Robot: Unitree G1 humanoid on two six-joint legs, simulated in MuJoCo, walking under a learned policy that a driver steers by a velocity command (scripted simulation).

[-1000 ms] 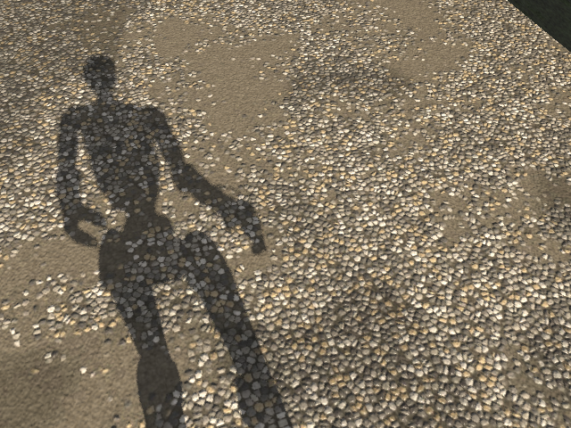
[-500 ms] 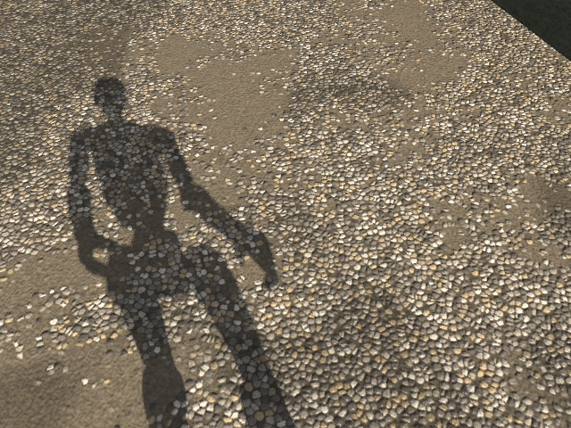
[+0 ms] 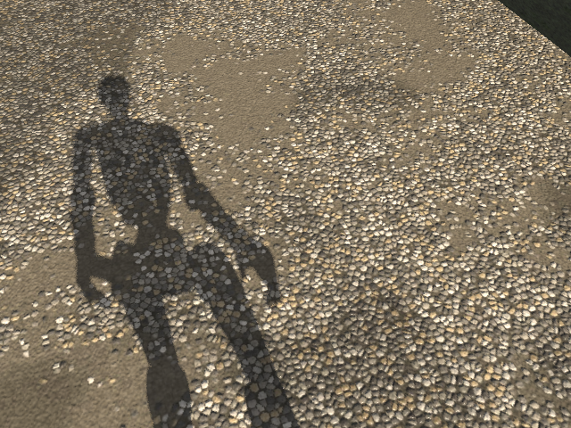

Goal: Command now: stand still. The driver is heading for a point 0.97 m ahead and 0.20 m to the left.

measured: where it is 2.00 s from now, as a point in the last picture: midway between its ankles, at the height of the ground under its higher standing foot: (263, 297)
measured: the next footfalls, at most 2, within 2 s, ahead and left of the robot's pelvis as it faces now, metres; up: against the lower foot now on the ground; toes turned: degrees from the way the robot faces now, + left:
right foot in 0.82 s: +0.41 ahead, -0.13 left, +0.00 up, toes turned -2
left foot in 1.40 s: +0.70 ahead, +0.13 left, +0.00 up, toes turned +15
